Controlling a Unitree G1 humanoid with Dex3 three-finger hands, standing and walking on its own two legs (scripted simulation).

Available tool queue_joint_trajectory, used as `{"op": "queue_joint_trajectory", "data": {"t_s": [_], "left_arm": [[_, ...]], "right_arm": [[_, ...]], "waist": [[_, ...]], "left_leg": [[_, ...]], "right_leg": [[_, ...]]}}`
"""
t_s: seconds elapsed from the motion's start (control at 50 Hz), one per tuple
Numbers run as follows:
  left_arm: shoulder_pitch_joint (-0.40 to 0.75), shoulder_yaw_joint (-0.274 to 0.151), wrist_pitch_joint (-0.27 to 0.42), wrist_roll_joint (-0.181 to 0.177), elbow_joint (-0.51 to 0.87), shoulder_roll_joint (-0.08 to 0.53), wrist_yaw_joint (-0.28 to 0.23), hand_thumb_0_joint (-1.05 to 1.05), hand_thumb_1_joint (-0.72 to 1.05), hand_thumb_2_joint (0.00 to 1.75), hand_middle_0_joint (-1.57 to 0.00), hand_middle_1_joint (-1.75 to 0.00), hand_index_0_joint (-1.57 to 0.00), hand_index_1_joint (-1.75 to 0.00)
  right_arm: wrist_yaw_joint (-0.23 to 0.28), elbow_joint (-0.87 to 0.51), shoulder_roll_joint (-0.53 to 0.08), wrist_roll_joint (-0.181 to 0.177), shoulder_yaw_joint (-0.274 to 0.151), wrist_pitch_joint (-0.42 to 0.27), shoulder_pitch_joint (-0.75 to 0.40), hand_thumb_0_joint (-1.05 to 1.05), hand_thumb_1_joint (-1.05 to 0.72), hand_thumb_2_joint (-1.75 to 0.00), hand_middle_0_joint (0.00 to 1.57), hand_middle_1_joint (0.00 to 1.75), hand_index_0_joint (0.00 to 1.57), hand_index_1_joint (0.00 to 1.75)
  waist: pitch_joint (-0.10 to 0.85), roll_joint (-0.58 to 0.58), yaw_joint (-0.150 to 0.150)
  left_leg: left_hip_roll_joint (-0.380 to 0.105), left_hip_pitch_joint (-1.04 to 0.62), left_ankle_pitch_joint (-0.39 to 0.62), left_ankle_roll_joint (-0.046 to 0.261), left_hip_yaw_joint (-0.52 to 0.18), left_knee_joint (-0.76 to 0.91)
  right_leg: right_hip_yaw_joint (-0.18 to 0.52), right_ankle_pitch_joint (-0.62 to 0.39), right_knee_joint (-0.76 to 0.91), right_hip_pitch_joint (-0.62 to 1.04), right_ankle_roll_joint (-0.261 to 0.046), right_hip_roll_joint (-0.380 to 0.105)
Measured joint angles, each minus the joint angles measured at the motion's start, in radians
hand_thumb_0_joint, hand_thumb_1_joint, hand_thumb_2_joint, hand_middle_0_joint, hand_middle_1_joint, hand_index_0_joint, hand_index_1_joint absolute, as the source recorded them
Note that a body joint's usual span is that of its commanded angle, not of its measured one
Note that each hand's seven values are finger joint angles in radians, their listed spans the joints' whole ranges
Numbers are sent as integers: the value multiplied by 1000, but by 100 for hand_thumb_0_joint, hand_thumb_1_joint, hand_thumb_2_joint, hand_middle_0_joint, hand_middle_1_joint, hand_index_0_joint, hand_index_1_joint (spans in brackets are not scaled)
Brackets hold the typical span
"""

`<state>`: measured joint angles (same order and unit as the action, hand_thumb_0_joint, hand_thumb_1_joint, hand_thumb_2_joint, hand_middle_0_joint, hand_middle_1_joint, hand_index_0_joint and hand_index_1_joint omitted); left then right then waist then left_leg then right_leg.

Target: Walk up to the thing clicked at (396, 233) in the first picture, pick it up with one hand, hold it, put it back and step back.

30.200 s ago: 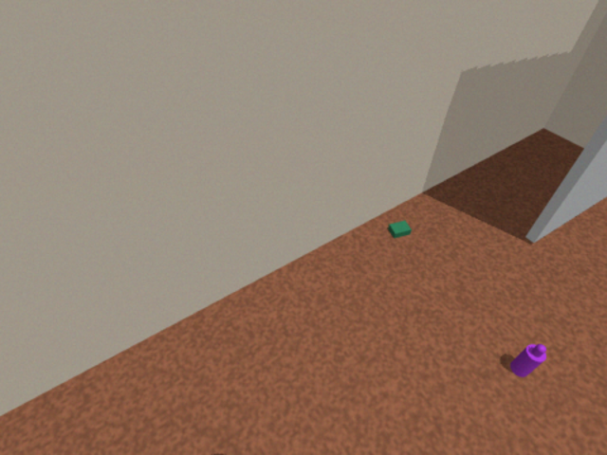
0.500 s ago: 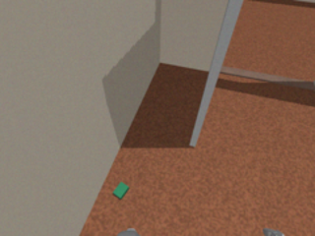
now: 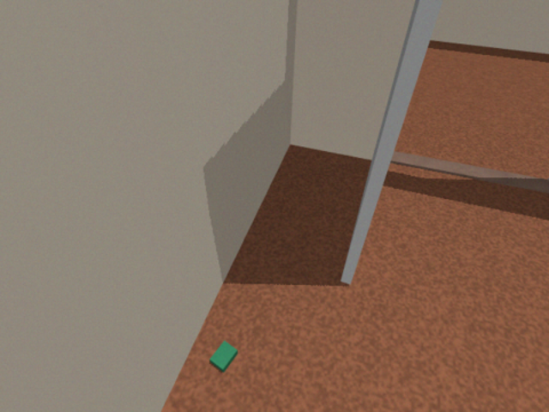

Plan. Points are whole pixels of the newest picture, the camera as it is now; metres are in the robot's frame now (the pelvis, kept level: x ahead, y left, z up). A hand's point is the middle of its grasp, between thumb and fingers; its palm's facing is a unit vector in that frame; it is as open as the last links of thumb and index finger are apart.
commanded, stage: walk up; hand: left
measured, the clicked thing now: (224, 356) +0.49 +0.19 -0.75
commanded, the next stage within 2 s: stand in 1.30 s
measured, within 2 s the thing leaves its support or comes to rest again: neither
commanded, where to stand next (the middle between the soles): +0.11 +0.01 m, yaw -8 degrees
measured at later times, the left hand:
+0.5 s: hand out of the picture +0.08 +0.25 -0.14, palm faces -0.01 -0.94 -0.35, open 7.4 cm
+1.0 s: hand out of the picture +0.12 +0.24 -0.14, palm faces -0.02 -0.94 -0.34, open 7.4 cm
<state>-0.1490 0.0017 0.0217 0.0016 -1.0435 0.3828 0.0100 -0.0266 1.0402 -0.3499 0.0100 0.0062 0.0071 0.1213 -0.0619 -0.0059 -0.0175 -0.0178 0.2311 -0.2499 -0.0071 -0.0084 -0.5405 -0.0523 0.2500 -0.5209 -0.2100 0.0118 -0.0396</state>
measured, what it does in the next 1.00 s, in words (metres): stands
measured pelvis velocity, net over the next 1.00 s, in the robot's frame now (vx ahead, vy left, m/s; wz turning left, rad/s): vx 0.03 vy -0.01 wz -0.01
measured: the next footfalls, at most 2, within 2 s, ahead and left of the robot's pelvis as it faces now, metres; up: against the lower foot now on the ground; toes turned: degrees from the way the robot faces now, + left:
none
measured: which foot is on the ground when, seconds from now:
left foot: down 0.00-1.00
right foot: down 0.00-1.00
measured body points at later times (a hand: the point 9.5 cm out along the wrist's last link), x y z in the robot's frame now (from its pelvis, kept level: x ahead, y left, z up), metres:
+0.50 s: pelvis +0.01 -0.01 +0.01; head +0.03 -0.01 +0.46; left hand +0.08 +0.30 -0.12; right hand +0.09 -0.31 -0.12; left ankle +0.03 +0.12 -0.73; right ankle +0.02 -0.13 -0.73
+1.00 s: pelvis +0.03 -0.01 +0.01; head +0.04 -0.01 +0.46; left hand +0.12 +0.29 -0.11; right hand +0.11 -0.31 -0.12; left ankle +0.03 +0.12 -0.73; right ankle +0.02 -0.13 -0.73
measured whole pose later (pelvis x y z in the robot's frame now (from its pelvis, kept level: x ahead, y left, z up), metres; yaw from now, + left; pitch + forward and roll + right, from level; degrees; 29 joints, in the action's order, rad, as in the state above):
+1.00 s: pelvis +0.03 -0.01 +0.01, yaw -1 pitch -2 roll +0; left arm -0.07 -0.01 0.02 0.01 -1.15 0.34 0.00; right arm -0.01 1.14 -0.35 0.01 -0.01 0.00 0.08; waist -0.05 -0.01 0.00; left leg -0.02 0.11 -0.18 -0.02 0.00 -0.32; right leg -0.05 0.18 -0.32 -0.10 0.01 -0.03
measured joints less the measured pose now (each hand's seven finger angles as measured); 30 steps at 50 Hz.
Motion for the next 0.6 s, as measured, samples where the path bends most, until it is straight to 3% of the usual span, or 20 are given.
{"op": "queue_joint_trajectory", "data": {"t_s": [0.24, 0.6], "left_arm": [[5, -1, 6, 4, -82, -26, 7, 0, 90, 90, -20, -30, -21, -30], [53, -10, 4, 2, -109, -33, -2, 0, 90, 90, -20, -30, -21, -30]], "right_arm": [[3, 67, -5, -1, -6, -8, -7, 1, -90, -89, 21, 30, 21, 30], [14, 105, -8, -3, -16, -9, -27, 1, -91, -90, 21, 30, 20, 30]], "waist": [[12, -3, 3], [12, -14, 13]], "left_leg": [[-6, -49, 69, -7, -4, 131], [-6, -86, 76, -13, -2, 191]], "right_leg": [[-7, -76, 144, 56, 2, 10], [-7, -74, 188, 85, 0, 11]]}}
